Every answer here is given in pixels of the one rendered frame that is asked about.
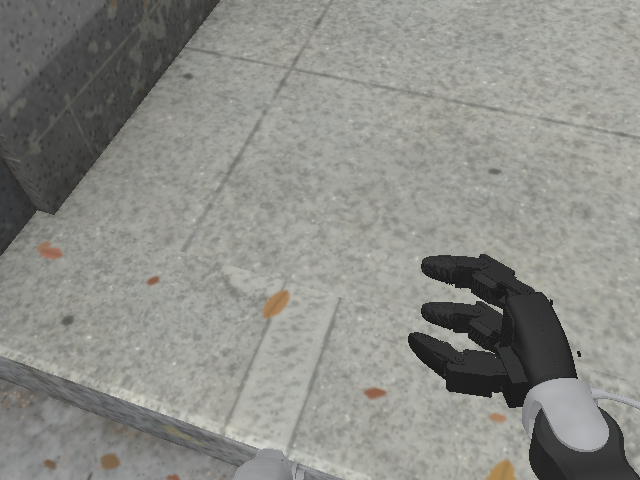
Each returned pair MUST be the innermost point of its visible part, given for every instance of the left robot shin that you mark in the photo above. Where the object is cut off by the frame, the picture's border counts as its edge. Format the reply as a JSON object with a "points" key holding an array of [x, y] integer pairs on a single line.
{"points": [[269, 453]]}

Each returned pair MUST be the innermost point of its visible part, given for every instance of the robot right hand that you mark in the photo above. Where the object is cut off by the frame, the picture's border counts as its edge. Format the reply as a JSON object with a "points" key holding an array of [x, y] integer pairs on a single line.
{"points": [[528, 340]]}

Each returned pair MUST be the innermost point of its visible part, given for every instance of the robot left thigh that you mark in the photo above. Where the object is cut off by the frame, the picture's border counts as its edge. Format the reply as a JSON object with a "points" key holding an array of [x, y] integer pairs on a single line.
{"points": [[269, 469]]}

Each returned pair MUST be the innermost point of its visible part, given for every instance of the right robot forearm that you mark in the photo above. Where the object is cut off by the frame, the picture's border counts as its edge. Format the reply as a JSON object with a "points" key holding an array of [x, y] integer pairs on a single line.
{"points": [[571, 437]]}

